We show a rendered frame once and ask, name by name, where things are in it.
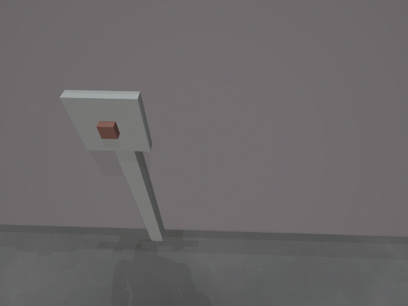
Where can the panel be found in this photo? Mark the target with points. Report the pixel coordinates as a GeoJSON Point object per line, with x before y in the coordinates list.
{"type": "Point", "coordinates": [86, 109]}

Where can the button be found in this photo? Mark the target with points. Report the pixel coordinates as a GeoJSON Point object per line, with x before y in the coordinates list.
{"type": "Point", "coordinates": [108, 129]}

